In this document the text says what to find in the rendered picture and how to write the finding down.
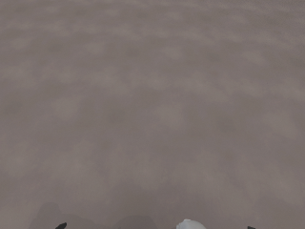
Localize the right robot thigh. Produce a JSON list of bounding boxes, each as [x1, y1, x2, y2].
[[176, 219, 206, 229]]

